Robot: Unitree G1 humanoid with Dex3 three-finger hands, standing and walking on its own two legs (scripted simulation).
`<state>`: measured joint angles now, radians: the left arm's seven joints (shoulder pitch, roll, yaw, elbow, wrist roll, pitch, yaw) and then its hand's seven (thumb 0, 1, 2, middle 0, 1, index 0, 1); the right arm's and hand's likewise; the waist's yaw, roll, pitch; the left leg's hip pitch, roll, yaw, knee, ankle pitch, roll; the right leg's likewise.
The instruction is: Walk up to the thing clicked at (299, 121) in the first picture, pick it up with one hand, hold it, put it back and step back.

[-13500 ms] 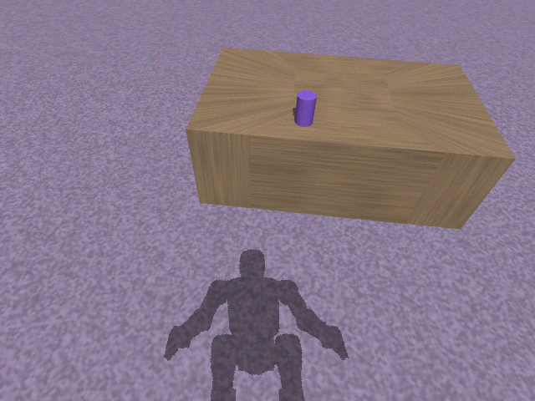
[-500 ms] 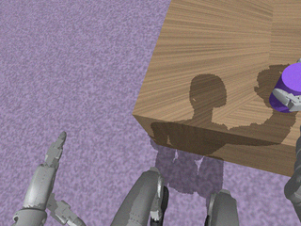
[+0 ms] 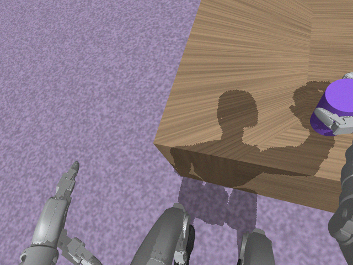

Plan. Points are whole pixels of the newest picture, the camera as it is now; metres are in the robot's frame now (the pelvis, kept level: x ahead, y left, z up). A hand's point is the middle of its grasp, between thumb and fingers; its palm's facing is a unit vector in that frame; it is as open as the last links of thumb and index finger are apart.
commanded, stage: lift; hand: right
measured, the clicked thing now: (336, 109) +0.51 -0.23 -0.05
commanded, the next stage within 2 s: hold in 1.40 s
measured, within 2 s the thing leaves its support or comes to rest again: neither
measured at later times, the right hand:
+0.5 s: hand out of the picture +0.45 -0.23 +0.05, palm faces +0.26 +0.96 -0.01, open 10.6 cm
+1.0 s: hand out of the picture +0.39 -0.20 +0.11, palm faces +0.25 +0.97 +0.00, open 10.6 cm
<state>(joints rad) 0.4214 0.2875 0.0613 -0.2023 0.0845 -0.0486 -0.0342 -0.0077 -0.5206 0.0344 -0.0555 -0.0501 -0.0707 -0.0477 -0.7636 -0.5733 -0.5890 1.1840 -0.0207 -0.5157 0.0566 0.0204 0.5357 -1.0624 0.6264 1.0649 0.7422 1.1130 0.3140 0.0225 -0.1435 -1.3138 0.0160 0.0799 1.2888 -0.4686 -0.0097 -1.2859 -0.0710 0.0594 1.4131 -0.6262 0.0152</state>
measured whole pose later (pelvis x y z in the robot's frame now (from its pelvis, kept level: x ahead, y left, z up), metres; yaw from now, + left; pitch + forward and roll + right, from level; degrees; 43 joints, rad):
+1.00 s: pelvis +0.02 +0.00 +0.08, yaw -1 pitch +14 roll +1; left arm 0.41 0.23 0.11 0.15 0.02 -0.03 0.01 -0.01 -0.53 0.04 -0.05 -0.05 -0.07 -0.05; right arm -0.29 -0.18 -0.30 0.61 0.10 -0.39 -0.02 0.02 0.56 -1.08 0.63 1.07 0.75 1.11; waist 0.08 0.01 -0.11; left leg -0.82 0.04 0.02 0.98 -0.40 -0.02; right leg -0.75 -0.04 -0.01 1.03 -0.51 0.01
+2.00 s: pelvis +0.03 +0.00 +0.11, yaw -2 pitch +7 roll +0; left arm 0.35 0.20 0.10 0.30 -0.01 -0.03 0.04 -0.01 -0.53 0.05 -0.05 -0.06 -0.06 -0.06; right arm -0.10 -0.14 -0.17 0.40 0.13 -0.30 -0.05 0.02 0.56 -1.09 0.64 1.07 0.75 1.11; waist 0.03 0.01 -0.07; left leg -0.59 0.05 0.02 0.81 -0.35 -0.03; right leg -0.51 -0.02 -0.03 0.83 -0.45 0.00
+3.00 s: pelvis +0.02 +0.00 +0.11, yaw -2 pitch +6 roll +0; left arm 0.34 0.20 0.09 0.35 0.00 -0.06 0.04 -0.01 -0.54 0.05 -0.05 -0.06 -0.06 -0.06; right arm -0.11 -0.13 -0.18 0.46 0.13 -0.33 -0.05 0.02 0.57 -1.09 0.64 1.07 0.75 1.12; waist 0.03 0.01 -0.05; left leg -0.56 0.05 0.02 0.77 -0.32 -0.03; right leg -0.48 -0.02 -0.03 0.79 -0.42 0.00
